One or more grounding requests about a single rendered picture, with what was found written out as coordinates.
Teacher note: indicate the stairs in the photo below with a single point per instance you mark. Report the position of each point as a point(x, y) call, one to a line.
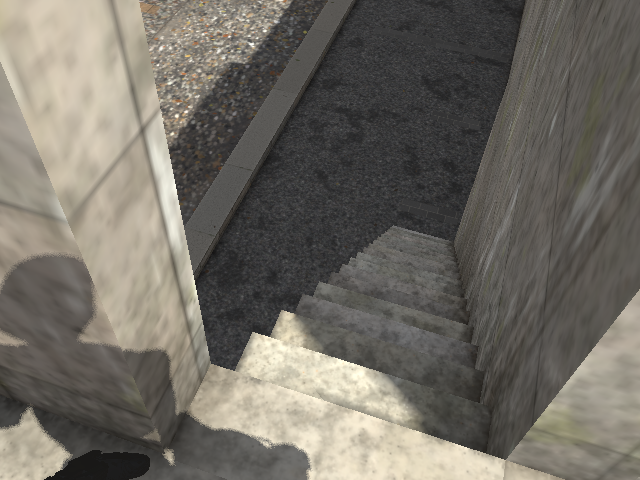
point(387, 336)

